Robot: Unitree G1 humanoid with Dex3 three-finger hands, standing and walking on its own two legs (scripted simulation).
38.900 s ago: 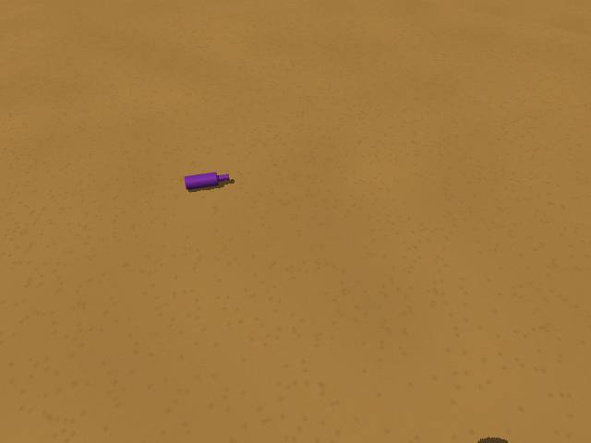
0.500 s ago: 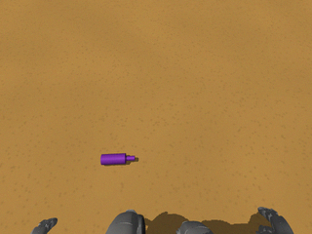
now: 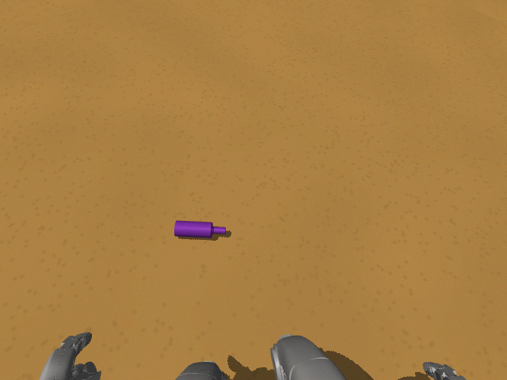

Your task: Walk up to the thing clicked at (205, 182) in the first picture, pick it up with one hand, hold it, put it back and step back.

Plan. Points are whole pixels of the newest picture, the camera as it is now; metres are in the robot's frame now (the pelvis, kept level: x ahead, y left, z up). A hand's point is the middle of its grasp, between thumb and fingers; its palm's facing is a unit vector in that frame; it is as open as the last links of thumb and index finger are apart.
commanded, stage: step back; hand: left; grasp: from above
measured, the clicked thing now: (200, 229) +0.70 +0.19 -0.73
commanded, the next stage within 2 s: none
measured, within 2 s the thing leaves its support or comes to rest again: neither
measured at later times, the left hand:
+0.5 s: hand out of the picture -0.08 +0.24 -0.13, palm faces -0.01 -0.90 -0.44, open 7.4 cm
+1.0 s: hand out of the picture -0.29 +0.22 -0.15, palm faces -0.05 -0.91 -0.40, open 7.4 cm
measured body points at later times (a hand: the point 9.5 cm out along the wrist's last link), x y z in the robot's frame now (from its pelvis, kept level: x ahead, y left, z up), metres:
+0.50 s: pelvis -0.18 -0.03 +0.00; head -0.13 -0.05 +0.44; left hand -0.08 +0.29 -0.11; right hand -0.11 -0.36 -0.13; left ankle -0.19 +0.10 -0.68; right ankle -0.13 -0.15 -0.73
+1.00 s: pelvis -0.36 -0.05 -0.01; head -0.33 -0.06 +0.44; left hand -0.29 +0.26 -0.12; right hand -0.25 -0.37 -0.13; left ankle -0.26 +0.09 -0.70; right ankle -0.38 -0.16 -0.73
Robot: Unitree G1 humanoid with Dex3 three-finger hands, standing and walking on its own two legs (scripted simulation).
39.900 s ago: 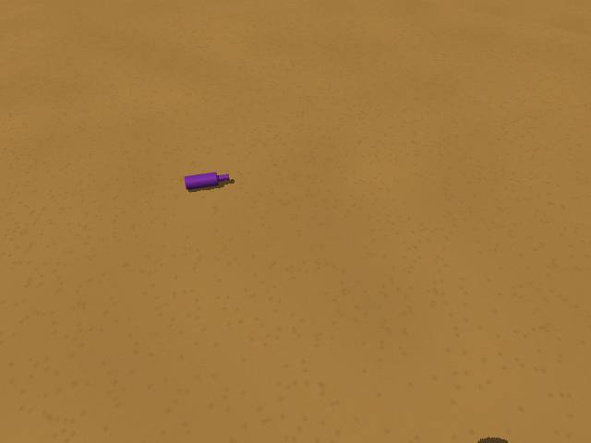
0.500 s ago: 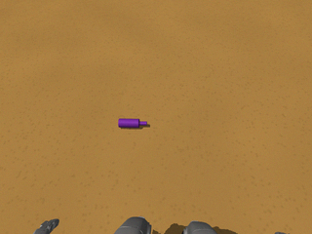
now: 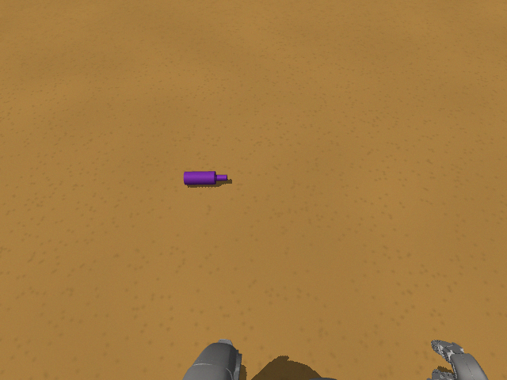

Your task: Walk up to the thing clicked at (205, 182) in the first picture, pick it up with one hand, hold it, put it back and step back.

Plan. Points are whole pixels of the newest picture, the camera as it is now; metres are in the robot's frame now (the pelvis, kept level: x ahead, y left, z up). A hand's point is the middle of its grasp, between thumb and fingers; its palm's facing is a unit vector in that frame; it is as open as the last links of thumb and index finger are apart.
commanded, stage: step back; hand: left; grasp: from above
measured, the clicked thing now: (206, 177) +1.04 +0.31 -0.72
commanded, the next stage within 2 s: stand in 1.06 s
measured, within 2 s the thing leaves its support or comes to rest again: neither
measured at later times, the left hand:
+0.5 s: hand out of the picture +0.02 +0.28 -0.14, palm faces +0.08 -0.91 -0.40, open 7.4 cm
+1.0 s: hand out of the picture +0.07 +0.30 -0.15, palm faces +0.09 -0.93 -0.35, open 7.4 cm
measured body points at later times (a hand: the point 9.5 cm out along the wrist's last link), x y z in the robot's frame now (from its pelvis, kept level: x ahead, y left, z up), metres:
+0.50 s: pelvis -0.03 +0.00 +0.01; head -0.03 +0.00 +0.46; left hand +0.01 +0.33 -0.11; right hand +0.04 -0.31 -0.12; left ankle -0.03 +0.13 -0.72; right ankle +0.00 -0.11 -0.72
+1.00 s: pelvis +0.02 +0.03 +0.01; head +0.04 +0.04 +0.46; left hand +0.06 +0.34 -0.12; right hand +0.17 -0.25 -0.11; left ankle +0.05 +0.15 -0.72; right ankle +0.00 -0.11 -0.72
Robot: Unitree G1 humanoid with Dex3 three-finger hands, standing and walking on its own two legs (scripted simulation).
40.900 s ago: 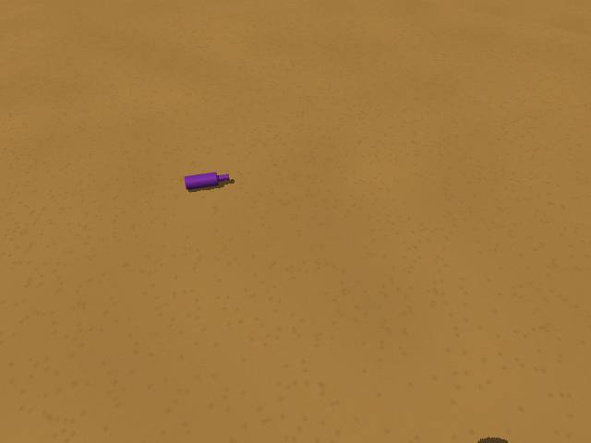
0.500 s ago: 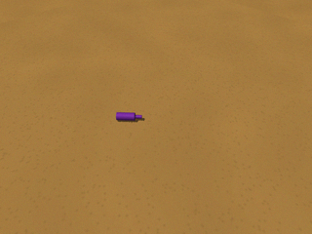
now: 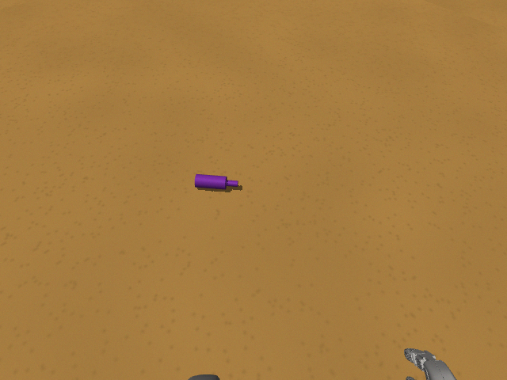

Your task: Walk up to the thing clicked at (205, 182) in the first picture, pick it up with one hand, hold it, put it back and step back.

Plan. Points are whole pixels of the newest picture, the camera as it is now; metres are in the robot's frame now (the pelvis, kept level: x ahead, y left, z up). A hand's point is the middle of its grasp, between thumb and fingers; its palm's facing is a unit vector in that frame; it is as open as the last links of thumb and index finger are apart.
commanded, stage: step back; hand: left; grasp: from above
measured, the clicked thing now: (216, 182) +1.04 +0.20 -0.73
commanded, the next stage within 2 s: stand in 0.06 s
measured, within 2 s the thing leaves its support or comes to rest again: neither
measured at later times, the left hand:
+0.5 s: hand out of the picture +0.09 +0.24 -0.14, palm faces -0.04 -0.94 -0.33, open 7.4 cm
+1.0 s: hand out of the picture +0.06 +0.25 -0.15, palm faces -0.05 -0.94 -0.33, open 7.4 cm
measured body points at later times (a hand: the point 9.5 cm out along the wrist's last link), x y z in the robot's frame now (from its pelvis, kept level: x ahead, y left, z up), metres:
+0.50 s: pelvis +0.00 +0.00 +0.01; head +0.00 +0.00 +0.46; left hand +0.09 +0.29 -0.12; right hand +0.07 -0.31 -0.12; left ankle +0.05 +0.12 -0.73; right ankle -0.03 -0.13 -0.73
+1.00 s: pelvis -0.01 +0.00 +0.01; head +0.01 +0.00 +0.46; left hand +0.06 +0.30 -0.12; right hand +0.06 -0.30 -0.12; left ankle +0.05 +0.12 -0.73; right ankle -0.03 -0.13 -0.73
